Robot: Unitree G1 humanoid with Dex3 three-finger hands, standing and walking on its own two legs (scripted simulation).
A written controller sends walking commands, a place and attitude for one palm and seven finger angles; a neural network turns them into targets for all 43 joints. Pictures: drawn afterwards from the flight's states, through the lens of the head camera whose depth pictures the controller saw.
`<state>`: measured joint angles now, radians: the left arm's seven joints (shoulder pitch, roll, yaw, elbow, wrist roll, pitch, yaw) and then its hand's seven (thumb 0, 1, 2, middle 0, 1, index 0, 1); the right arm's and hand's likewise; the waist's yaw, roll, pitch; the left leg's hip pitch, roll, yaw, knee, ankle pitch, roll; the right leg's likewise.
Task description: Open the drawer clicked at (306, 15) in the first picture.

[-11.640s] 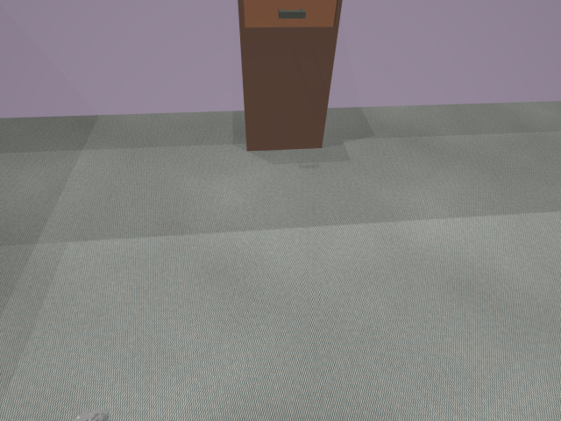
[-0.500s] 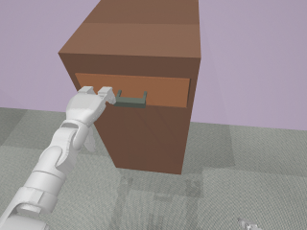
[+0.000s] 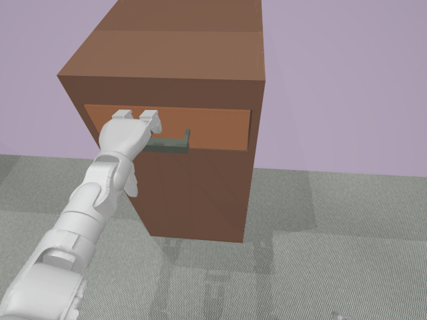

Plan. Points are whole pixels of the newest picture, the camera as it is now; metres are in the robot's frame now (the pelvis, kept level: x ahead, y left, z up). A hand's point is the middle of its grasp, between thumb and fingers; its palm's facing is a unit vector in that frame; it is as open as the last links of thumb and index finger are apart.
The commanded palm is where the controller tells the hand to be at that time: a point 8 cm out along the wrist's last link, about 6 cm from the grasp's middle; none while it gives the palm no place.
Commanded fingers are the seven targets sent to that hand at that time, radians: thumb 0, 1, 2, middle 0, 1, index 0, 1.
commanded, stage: move the hooked fingers above the handle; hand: left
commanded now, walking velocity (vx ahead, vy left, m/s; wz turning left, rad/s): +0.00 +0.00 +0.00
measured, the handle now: (167, 138) +0.53 +0.15 +0.00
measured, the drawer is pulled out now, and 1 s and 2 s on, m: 0.00 0.00 0.00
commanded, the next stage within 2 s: lower the fingers behind the handle in 1.20 s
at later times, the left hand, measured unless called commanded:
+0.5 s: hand (164, 135) +0.48 +0.13 +0.06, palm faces -0.01 -0.04 -1.00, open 13.8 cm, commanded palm +0.46 +0.15 +0.12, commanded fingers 0.00 -0.50 0.30 -0.30 -1.20 -0.30 -1.20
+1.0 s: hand (159, 136) +0.48 +0.14 +0.06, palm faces +0.02 -0.04 -1.00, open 13.8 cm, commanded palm +0.46 +0.15 +0.12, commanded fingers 0.00 -0.50 0.30 -0.30 -1.20 -0.30 -1.20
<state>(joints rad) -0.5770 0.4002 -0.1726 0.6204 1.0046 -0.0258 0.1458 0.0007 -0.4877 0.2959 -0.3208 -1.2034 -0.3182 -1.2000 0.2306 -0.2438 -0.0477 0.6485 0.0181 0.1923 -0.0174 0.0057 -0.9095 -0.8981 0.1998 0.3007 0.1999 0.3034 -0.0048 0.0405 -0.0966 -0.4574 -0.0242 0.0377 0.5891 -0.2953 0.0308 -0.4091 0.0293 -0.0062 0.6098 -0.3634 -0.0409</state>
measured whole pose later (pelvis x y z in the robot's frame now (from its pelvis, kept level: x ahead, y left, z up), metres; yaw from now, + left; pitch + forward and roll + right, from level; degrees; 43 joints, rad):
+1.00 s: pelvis +0.00 +0.01 -0.01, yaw +0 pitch +14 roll +0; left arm -0.86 0.34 -0.18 0.98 1.05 0.01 0.27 0.00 -0.49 0.30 -0.32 -1.21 -0.32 -1.20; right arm 0.33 -0.25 -0.07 0.69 0.00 0.15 0.00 0.00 -0.91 -0.90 0.20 0.30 0.20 0.30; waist -0.09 0.04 -0.14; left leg -0.60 -0.02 0.04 0.67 -0.32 0.04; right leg -0.54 0.03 0.00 0.66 -0.37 -0.03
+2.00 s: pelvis +0.00 -0.01 -0.02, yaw +0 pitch +17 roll +0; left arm -0.82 0.33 -0.16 1.05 1.07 0.02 0.31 0.00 -0.49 0.30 -0.32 -1.20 -0.32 -1.20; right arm 0.34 -0.24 -0.07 0.69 0.00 0.15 -0.01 0.00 -0.91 -0.90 0.20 0.30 0.20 0.30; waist -0.11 0.04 -0.15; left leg -0.68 0.00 0.03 0.72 -0.34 0.02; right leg -0.62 0.05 -0.01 0.72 -0.40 -0.05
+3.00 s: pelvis -0.03 +0.02 -0.04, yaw -1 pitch +20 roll -2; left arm -0.95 0.31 -0.17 1.15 1.09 0.10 0.40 0.00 -0.49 0.30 -0.32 -1.20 -0.26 -1.26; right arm 0.37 -0.22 -0.04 0.68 -0.01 0.14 -0.01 0.00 -0.91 -0.90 0.20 0.30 0.20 0.30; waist -0.15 0.05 -0.18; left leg -0.86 0.00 0.04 0.88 -0.37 0.06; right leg -0.80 0.05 -0.01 0.86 -0.41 -0.02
